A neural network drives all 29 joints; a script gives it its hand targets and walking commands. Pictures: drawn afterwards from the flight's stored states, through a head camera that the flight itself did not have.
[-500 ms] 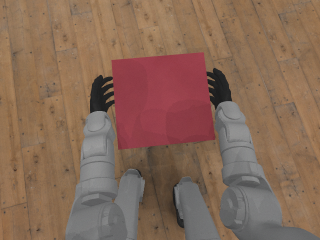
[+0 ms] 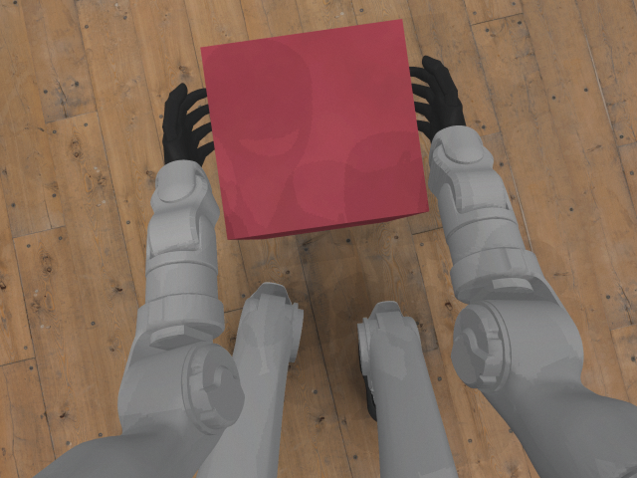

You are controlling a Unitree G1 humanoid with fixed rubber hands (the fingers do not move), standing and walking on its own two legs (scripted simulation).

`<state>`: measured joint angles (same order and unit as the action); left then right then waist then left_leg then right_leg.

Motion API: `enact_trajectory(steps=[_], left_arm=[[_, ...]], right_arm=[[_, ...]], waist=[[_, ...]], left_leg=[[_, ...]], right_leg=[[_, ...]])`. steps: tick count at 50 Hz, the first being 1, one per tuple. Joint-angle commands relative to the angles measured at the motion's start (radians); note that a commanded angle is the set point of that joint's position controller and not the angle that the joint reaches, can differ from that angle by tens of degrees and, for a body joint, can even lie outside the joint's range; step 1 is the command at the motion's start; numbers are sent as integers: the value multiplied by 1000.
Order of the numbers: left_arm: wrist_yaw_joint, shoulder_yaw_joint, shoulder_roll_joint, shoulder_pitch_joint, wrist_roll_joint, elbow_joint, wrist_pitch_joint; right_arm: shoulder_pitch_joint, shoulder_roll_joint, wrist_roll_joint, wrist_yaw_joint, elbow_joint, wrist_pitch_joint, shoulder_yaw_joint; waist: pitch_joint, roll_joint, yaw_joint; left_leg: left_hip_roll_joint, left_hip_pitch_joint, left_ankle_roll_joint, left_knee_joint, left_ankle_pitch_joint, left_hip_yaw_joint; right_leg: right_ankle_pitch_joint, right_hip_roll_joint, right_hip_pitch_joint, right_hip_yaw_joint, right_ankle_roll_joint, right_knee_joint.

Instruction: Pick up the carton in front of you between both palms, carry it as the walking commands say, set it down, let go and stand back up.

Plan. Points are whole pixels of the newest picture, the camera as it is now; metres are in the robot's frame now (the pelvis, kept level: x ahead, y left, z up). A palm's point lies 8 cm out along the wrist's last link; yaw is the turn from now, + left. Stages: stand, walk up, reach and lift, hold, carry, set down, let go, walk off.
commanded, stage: set down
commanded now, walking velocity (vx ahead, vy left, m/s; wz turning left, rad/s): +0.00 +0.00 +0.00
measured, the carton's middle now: (315, 155) +0.47 +0.05 -0.18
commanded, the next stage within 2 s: none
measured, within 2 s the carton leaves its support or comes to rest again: rests again in 1.68 s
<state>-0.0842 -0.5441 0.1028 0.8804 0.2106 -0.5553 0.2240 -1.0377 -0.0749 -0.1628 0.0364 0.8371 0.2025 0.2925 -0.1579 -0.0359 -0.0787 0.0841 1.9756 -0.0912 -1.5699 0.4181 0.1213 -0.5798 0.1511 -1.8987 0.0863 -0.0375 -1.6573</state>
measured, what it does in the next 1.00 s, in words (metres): lowers itself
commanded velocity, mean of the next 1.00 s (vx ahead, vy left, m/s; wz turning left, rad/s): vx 0.00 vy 0.00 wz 0.00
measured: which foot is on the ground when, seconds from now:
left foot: down 0.00-1.00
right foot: down 0.00-1.00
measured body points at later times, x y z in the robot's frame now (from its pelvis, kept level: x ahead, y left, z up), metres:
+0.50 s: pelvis -0.03 +0.00 -0.11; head +0.33 +0.01 +0.17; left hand +0.46 +0.22 -0.26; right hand +0.55 -0.07 -0.26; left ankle +0.11 +0.14 -0.50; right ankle +0.06 -0.12 -0.50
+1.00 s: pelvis -0.02 -0.01 -0.14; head +0.35 -0.02 +0.13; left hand +0.47 +0.22 -0.30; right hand +0.56 -0.07 -0.32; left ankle +0.11 +0.14 -0.50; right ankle +0.06 -0.12 -0.50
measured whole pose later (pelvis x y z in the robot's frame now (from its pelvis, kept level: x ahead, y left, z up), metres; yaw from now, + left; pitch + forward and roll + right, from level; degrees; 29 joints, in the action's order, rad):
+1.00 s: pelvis -0.02 -0.01 -0.14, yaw +0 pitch +44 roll +4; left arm -0.08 -0.62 -0.04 1.22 0.12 -0.78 0.20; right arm -1.50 -0.26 -0.07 0.09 1.16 0.19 0.07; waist 0.19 -0.02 -0.16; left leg 0.06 2.30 -0.13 -2.03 0.50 0.09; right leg -0.66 0.19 -2.25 0.06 -0.02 -2.15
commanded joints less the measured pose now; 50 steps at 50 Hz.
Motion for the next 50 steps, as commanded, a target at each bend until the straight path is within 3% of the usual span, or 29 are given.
enact_trajectory(steps=[1, 11, 20, 28, 32, 36, 50], left_arm=[[172, 544, 810, 631, -89, -46, -5], [154, 482, 748, 797, -100, -70, 8], [160, 432, 670, 917, -126, -93, 4], [176, 430, 610, 1018, -187, -83, -13], [197, 433, 617, 1026, -231, -73, -21], [220, 397, 607, 963, -206, -146, -19], [243, 303, 533, 914, -152, -202, -39]], right_arm=[[-550, 883, 88, -173, -16, -27, -408], [-698, 791, 101, -178, 73, -17, -363], [-810, 722, 133, -177, 135, -14, -373], [-912, 683, 192, -163, 147, -26, -440], [-945, 722, 210, -142, 103, -30, -489], [-895, 729, 190, -134, 132, -37, -462], [-868, 621, 147, -139, 204, -59, -385]], waist=[[-984, -35, -34], [-953, -25, -52], [-915, -52, -88], [-921, -103, -136], [-930, -188, -160], [-830, -184, -155], [-643, -146, -141]], left_leg=[[77, -711, 4, 11, -316, -207], [69, -645, -1, -113, -263, -223], [52, -551, 3, -236, -269, -238], [27, -472, 4, -340, -308, -245], [21, -415, 10, -372, -372, -244], [21, -351, 13, -394, -379, -249], [14, -214, 13, -419, -305, -237]], right_leg=[[261, 56, 323, -126, 2, 148], [173, 53, 167, -146, 13, 11], [163, 43, 98, -144, 17, -105], [208, 28, 129, -131, 20, -205], [312, 28, 189, -132, 15, -241], [339, 26, 148, -120, 12, -241], [292, 16, 41, -89, 37, -256]])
